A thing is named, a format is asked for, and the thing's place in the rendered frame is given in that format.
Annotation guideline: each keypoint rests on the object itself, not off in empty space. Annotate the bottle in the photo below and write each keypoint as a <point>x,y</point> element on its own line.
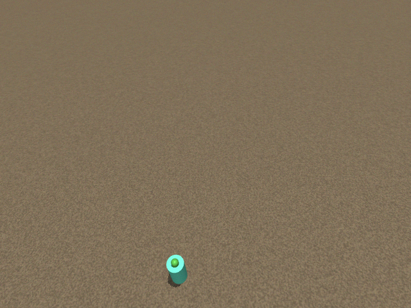
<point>176,267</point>

